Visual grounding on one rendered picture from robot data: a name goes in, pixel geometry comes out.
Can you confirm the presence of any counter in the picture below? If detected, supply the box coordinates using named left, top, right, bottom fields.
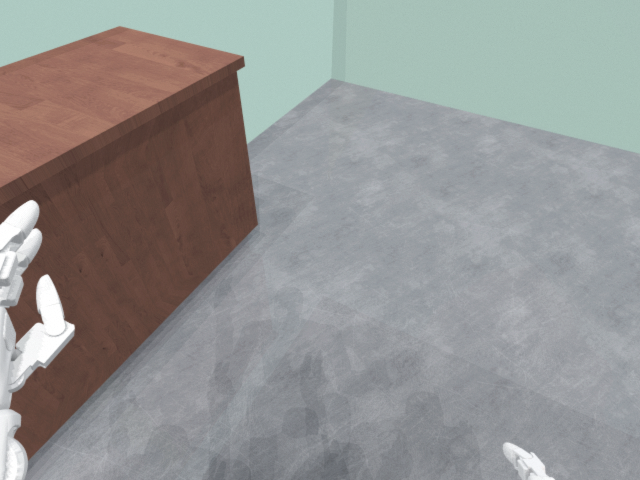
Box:
left=0, top=26, right=258, bottom=460

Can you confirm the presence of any robot right hand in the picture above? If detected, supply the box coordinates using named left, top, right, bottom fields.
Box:
left=503, top=442, right=555, bottom=480

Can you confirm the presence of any robot left hand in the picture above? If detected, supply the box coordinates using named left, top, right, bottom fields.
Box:
left=0, top=200, right=75, bottom=410

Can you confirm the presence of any robot left forearm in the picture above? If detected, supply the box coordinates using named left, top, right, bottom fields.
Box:
left=0, top=409, right=28, bottom=480

